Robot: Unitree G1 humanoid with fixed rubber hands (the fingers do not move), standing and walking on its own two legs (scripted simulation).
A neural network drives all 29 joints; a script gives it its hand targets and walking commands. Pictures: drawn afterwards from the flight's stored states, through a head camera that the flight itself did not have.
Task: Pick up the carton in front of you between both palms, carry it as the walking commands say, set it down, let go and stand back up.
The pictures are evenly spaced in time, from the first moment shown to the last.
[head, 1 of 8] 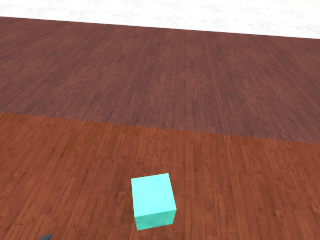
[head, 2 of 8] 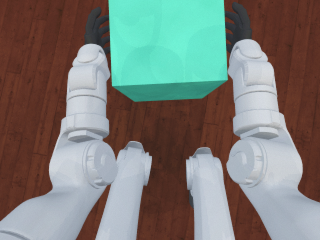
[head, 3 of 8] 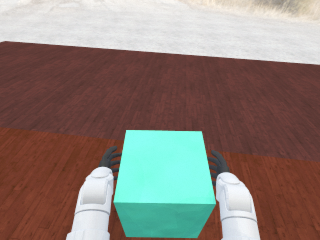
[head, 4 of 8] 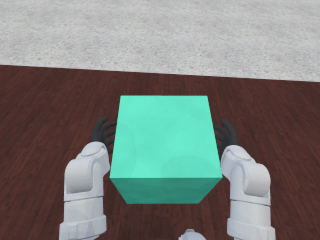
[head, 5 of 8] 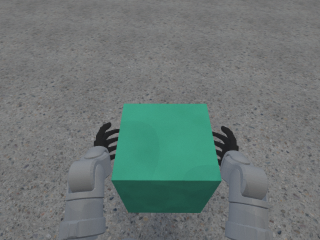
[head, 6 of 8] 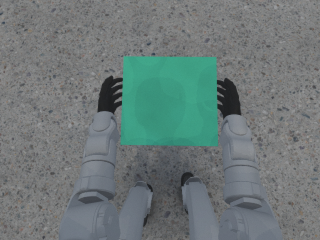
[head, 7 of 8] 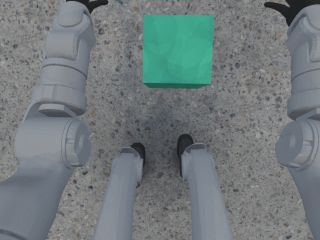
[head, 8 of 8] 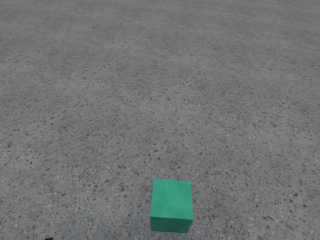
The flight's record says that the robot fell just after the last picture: no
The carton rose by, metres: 0.69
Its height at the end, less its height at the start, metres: -0.34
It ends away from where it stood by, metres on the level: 4.80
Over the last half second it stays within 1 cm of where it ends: yes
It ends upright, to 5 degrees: yes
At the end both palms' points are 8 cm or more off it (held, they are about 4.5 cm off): yes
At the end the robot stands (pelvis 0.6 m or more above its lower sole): yes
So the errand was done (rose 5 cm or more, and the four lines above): yes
